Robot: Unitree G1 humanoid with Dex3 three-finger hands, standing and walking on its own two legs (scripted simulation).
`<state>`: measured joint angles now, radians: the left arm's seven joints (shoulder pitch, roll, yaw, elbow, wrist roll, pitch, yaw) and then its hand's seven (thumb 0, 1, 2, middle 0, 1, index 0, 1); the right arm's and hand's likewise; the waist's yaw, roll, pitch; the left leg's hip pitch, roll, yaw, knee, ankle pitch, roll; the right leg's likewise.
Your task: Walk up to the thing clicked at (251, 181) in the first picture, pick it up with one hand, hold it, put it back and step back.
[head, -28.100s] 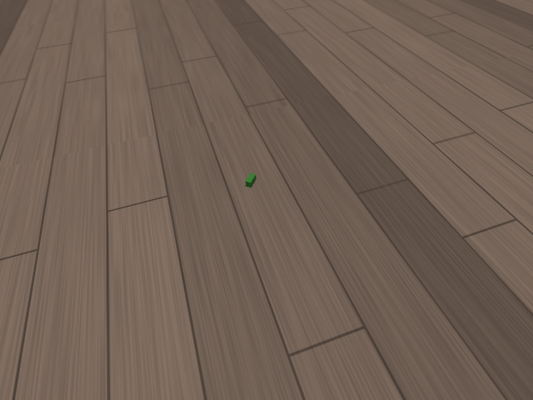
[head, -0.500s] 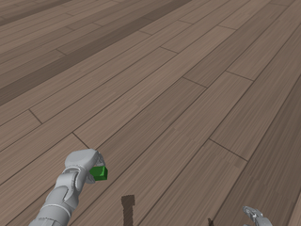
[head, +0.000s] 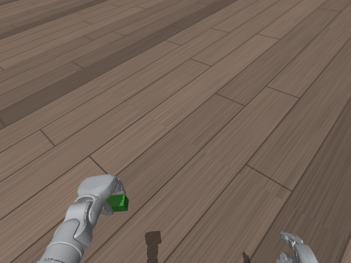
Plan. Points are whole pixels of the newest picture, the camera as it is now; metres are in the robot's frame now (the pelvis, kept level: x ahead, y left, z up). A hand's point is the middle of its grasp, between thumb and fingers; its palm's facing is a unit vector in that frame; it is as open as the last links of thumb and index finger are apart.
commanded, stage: hold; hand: left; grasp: from above
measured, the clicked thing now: (114, 203) +0.31 +0.21 -0.07
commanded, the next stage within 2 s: crouch in 0.48 s
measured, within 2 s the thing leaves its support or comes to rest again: neither
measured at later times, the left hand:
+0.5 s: hand (102, 203) +0.29 +0.23 -0.03, palm faces -0.44 -0.06 -0.89, open 6.1 cm
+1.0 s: hand (109, 214) +0.30 +0.24 -0.12, palm faces -0.47 +0.00 -0.88, open 6.1 cm
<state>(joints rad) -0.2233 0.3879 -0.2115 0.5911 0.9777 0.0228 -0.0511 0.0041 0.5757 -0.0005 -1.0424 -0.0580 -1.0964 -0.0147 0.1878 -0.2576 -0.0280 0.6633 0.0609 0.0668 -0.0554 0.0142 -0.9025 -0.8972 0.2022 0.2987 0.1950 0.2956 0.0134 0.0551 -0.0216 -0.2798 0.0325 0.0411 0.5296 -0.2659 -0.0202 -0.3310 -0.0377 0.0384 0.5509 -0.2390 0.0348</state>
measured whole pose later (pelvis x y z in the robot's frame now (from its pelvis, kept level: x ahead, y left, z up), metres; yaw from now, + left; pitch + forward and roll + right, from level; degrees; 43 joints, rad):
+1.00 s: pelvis +0.00 +0.00 -0.03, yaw +2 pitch +10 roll +0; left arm -0.35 0.38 -0.18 0.90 1.13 -0.08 0.20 0.00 0.57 0.00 -1.06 -0.03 -1.11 0.00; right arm 0.19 -0.26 -0.06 0.68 0.02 0.07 -0.02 0.01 -0.89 -0.90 0.20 0.30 0.20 0.30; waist -0.02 0.00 -0.05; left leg -0.59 0.03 0.01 0.78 -0.36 -0.02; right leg -0.62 -0.04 0.01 0.76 -0.32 0.04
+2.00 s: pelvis -0.06 +0.01 -0.35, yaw -1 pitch +38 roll -6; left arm -0.97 0.65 0.07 1.37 1.25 -0.14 0.35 0.00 0.57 0.04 -1.02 -0.09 -1.07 -0.06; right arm 0.17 -0.28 -0.01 0.71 -0.12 -0.06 0.11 0.01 -0.90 -0.90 0.20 0.30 0.20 0.30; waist -0.24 0.02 -0.10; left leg -2.10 0.00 -0.11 2.15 -0.71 -0.02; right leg -2.07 -0.03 0.00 2.06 -0.65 0.07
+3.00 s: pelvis -0.07 +0.02 -0.44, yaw -5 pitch +34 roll -10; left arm -1.09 0.87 0.13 1.55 1.35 -0.24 0.41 0.00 0.56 0.00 -1.08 0.00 -1.12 0.00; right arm 0.18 -0.31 0.12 0.69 -0.18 -0.07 0.17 0.00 -0.91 -0.90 0.20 0.30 0.20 0.30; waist -0.32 -0.03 0.04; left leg -2.34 -0.03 -0.17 2.44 -0.71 -0.02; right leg -2.27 -0.01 -0.03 2.30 -0.64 0.08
